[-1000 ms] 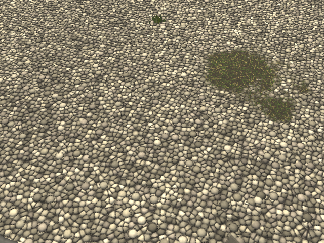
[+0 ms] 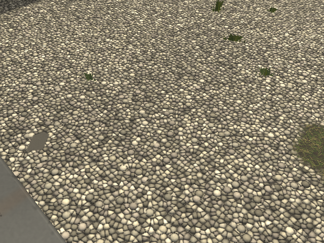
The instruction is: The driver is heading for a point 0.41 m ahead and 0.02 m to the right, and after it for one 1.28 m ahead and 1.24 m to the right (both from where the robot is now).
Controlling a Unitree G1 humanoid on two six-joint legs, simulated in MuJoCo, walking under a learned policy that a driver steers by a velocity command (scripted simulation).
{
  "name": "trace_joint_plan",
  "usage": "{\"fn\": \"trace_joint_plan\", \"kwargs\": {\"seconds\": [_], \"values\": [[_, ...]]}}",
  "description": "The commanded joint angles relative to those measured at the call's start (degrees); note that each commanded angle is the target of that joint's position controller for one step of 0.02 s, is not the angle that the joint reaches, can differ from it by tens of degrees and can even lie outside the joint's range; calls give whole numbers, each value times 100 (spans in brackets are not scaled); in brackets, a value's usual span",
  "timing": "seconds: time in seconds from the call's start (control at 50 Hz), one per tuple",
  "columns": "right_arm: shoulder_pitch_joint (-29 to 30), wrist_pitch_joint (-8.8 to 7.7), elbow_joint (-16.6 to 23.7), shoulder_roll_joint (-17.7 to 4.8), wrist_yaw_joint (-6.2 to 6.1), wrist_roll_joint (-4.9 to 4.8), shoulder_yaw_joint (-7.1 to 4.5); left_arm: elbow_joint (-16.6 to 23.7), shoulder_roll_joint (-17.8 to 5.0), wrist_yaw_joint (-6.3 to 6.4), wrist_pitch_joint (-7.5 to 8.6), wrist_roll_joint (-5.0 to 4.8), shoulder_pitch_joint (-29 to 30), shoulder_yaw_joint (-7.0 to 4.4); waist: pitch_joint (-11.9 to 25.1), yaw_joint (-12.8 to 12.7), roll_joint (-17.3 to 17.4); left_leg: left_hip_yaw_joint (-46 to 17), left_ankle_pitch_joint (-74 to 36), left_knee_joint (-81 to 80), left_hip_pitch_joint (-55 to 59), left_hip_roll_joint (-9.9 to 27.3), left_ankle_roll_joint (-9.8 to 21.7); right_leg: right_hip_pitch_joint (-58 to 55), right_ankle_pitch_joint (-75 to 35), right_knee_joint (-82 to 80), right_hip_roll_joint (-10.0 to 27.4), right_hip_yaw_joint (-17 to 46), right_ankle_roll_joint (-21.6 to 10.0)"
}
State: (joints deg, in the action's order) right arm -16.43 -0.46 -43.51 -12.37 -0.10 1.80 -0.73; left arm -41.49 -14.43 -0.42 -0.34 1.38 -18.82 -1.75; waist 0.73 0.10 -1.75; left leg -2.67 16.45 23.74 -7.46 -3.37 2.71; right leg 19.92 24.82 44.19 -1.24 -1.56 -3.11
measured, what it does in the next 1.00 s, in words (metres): walks ahead, turning right: right foot, then left foot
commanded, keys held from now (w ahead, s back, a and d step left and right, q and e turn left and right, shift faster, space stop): w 0.44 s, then e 0.56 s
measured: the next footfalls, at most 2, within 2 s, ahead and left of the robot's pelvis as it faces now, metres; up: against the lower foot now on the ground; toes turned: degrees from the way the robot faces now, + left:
right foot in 0.24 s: +0.20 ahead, -0.14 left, +0.00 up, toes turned -3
left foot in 0.70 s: +0.47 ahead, +0.01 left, +0.00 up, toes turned -6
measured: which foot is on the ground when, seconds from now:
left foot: down 0.00-0.26, up 0.28-0.68, down 0.70-1.00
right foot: up 0.00-0.22, down 0.24-0.70, up 0.72-1.00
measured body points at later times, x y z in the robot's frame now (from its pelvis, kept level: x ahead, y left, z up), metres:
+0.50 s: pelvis +0.20 -0.07 +0.01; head +0.21 -0.09 +0.46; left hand +0.22 +0.19 -0.11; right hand +0.31 -0.33 -0.12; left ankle +0.25 +0.07 -0.67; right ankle +0.16 -0.14 -0.74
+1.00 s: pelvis +0.33 -0.06 +0.00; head +0.36 -0.06 +0.44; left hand +0.51 +0.18 -0.13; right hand +0.39 -0.34 -0.12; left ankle +0.43 +0.02 -0.74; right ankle +0.31 -0.17 -0.68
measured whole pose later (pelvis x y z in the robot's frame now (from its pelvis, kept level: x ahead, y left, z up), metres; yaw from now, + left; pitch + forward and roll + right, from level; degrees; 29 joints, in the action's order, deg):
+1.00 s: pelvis +0.33 -0.06 +0.00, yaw -16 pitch +0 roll +0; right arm -10.7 -0.6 -43.3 -13.2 -2.0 1.7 -1.5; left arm -41.9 -16.5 -1.3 -4.3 1.4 -13.0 -3.9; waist -3.6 -0.2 -1.5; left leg 10.2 6.9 24.9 -17.9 1.8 3.3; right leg 28.2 23.0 57.7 0.9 -0.5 0.5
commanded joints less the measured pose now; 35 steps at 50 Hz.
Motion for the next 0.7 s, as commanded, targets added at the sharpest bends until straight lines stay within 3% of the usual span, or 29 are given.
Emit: {"fn": "trace_joint_plan", "kwargs": {"seconds": [0.02, 0.08, 0.12, 0.18, 0.22, 0.24, 0.26, 0.28, 0.3, 0.32, 0.34, 0.4, 0.44, 0.5, 0.54, 0.6, 0.64, 0.68, 0.7], "values": [[-321, -184, 94, -934, -25, -40, -271, 683, -713, -139, 221, 31, 737, -246, -747, 206, 947, -2051, 1259, -1755, 755, 1695, 1129, 2062, -273, 608, 370, 211, 95], [-218, -303, 50, -953, 20, -76, -288, 680, -516, -242, 202, 46, 882, -198, -509, 121, 848, -1215, 170, -1679, 337, 1322, 934, 1403, -895, 261, 354, -18, 233], [-294, -336, -5, -1044, 47, -78, -325, 786, -437, -270, 176, 5, 1124, -168, -593, 173, 940, -1045, 116, -1659, -5, 1327, 863, 989, -1093, -318, 385, -52, 237], [-361, -340, -59, -1221, 81, -74, -375, 815, -514, -241, 158, -11, 1099, -197, -616, 142, 882, -1015, 179, -1447, -460, 1454, 784, 91, -1139, -913, 264, -221, 126], [-362, -323, -111, -1262, 79, -63, -372, 626, -605, -153, 203, 31, 516, -261, -527, -165, 581, -861, -258, -839, -799, 1343, 626, -893, -1150, -1300, 56, -360, 41], [-394, -330, -139, -1131, 79, -17, -319, 402, -757, -72, 264, 65, -188, -336, -235, -469, 280, -584, -967, 143, -1037, 1075, 503, -1750, -933, -1491, 31, -231, -44], [-331, -341, 41, -746, 108, -94, -197, 330, -1271, 14, 351, 179, -989, -457, 368, -851, -729, 34, -739, 2086, -1828, 504, 204, -2788, 322, -2232, 1254, 1385, -374], [-401, -352, 251, -635, 93, -92, -169, 208, -1895, 7, 351, 119, -1512, -592, 633, -855, -1883, 298, 1375, 3614, -3017, -224, 45, -3086, 1617, -3368, 2387, 3954, -880], [-290, -311, 199, -941, 81, 35, -252, 219, -1433, -26, 322, 54, -1060, -468, 130, -516, -900, -232, 1186, 4319, -3296, 152, 189, -2495, 2081, -3528, 2369, 4170, -967], [-137, -317, 165, -980, 151, 46, -274, 312, -1121, -57, 329, 13, -531, -378, -300, -269, -367, -193, 624, 4311, -3307, 441, 259, -1963, 1685, -3420, 2164, 3437, -901], [-75, -321, 122, -912, 213, 15, -256, 320, -928, -77, 359, 13, -244, -313, -373, -137, -154, -95, 275, 4085, -3093, 614, 260, -1634, 890, -3462, 1858, 2751, -782], [-237, -209, -45, -732, 301, 68, -212, 213, -751, -61, 504, -39, -192, -231, -267, 24, -330, 187, -246, 3866, -2686, 755, 105, -1331, -968, -3611, 1394, 1654, -711], [70, -168, 19, -677, 327, 43, -201, 45, -716, -64, 552, -87, -388, -221, -362, 20, -280, 254, -538, 3687, -3005, 819, 32, -1476, -1692, -3703, 1324, 1299, -777], [612, -167, 187, -502, 284, 96, -138, -200, -572, -44, 543, -144, -683, -151, -481, -11, -135, 465, -830, 2896, -3114, 747, -194, -1595, -4374, -3360, 1147, 790, -863], [886, -191, 255, -319, 261, 51, -59, -315, -576, -12, 513, -141, -730, -138, -376, -51, -247, 580, -1162, 2173, -2670, 554, -265, -1468, -5417, -3026, 964, 492, -768], [1190, -194, 325, -397, 174, -4, -55, -431, -727, 27, 439, -134, -834, -175, -205, -163, -419, 594, -1539, 1497, -2121, 260, -215, -1483, -5784, -2549, 891, 559, -627], [1101, -211, 323, -537, 93, -12, -93, -432, -785, 56, 388, -128, -747, -201, -132, -99, -448, 452, -1440, 1182, -1770, 175, -103, -1535, -5731, -2181, 935, 819, -537], [480, -279, 124, -733, -3, 1, -167, -360, -854, 80, 369, -147, -502, -241, 57, 167, -360, 359, -1549, 508, -959, 81, 44, -1522, -5552, -1477, 806, 1037, -356], [-15, -369, 8, -873, -65, 61, -211, -297, -840, 69, 377, -213, -380, -248, 324, 405, -85, 231, -2437, 63, -95, 354, 150, -1211, -4951, -652, 534, 926, -215]]}}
